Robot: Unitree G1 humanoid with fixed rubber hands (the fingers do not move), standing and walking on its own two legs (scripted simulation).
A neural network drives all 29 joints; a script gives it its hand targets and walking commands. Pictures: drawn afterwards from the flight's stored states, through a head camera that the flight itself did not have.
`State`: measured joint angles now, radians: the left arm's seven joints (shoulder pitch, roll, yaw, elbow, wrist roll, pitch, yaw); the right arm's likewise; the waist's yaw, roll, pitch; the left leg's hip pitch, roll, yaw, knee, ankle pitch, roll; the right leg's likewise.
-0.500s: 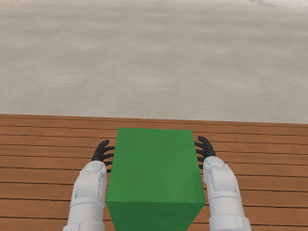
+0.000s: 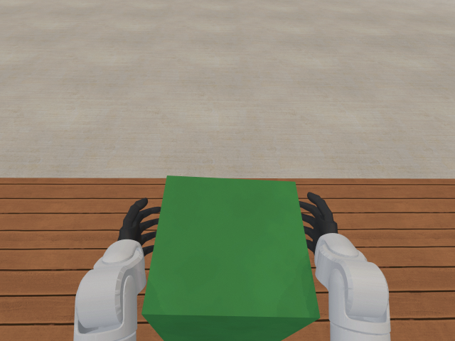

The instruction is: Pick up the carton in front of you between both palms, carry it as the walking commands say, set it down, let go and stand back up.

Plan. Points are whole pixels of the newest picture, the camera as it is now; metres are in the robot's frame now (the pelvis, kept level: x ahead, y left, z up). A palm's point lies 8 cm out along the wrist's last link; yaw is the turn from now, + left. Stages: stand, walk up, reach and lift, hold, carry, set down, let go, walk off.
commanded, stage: carry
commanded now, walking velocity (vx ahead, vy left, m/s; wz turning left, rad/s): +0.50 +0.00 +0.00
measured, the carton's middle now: (226, 266) +0.26 +0.01 +0.02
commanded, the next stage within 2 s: none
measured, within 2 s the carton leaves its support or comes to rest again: neither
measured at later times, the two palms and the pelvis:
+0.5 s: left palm (186, 145) +0.54 +0.10 +0.07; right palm (310, 143) +0.55 -0.20 +0.07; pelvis +0.29 -0.06 -0.01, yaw +2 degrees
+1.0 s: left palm (191, 75) +0.89 +0.11 +0.08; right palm (282, 76) +0.88 -0.19 +0.08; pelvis +0.64 -0.02 -0.01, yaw -3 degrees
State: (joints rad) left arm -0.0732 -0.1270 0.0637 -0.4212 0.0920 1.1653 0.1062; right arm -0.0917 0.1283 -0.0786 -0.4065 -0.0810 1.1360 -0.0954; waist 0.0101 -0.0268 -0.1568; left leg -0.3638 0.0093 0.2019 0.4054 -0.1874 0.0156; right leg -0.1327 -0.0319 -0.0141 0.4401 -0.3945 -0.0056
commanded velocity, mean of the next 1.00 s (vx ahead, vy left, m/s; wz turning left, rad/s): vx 0.50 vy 0.00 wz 0.00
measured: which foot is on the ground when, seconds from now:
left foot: down 0.00-0.42, up 0.44-0.88, down 0.90-1.00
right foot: down 0.00-0.00, up 0.02-0.36, down 0.38-0.92, up 0.94-1.00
